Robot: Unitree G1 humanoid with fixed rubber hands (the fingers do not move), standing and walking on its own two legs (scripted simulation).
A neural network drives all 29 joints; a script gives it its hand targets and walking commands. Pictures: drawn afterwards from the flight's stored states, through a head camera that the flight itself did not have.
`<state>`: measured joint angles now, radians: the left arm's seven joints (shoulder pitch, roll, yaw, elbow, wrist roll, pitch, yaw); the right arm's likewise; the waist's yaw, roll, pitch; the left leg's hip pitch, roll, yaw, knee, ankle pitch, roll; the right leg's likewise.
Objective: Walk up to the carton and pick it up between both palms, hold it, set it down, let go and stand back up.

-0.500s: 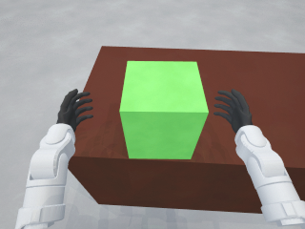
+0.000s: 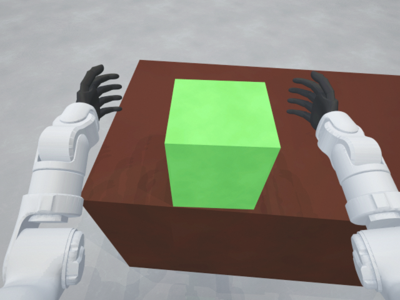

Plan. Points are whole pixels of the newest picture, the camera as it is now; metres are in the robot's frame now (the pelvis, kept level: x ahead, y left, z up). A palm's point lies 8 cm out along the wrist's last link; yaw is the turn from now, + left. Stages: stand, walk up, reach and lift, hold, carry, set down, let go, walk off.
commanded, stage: reach and lift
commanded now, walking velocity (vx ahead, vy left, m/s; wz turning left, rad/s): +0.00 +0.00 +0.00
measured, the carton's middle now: (216, 147) +0.47 -0.01 +0.01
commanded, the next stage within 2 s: none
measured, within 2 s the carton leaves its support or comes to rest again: neither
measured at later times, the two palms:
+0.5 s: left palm (105, 129) +0.42 +0.22 +0.11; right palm (305, 131) +0.44 -0.19 +0.11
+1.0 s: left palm (120, 151) +0.42 +0.21 +0.04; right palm (287, 150) +0.44 -0.17 +0.05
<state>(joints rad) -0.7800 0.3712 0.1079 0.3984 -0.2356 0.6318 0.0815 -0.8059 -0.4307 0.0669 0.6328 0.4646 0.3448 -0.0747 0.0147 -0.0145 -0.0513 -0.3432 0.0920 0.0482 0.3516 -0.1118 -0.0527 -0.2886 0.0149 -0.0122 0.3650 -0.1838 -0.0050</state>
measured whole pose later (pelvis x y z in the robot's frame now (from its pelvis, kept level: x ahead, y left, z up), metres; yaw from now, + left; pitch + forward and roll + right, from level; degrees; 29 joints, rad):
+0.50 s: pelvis +0.01 +0.00 +0.00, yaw +1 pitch +8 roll -1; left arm -0.71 0.29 0.08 0.53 -0.17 0.40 0.06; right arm -0.76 -0.35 0.03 0.78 0.38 0.15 -0.06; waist 0.00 -0.01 -0.04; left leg -0.40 0.09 0.02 0.39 -0.14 -0.05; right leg -0.30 0.02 -0.03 0.35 -0.19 0.00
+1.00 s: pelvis +0.00 +0.01 -0.02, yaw +0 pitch +19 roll -2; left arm -0.86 0.20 0.06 1.23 -0.19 -0.23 0.08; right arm -0.84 -0.28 0.12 1.18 0.36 -0.21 -0.07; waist 0.04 0.01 -0.19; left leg -0.68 0.10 0.03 0.53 -0.17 -0.05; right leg -0.60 0.02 -0.02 0.50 -0.22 0.00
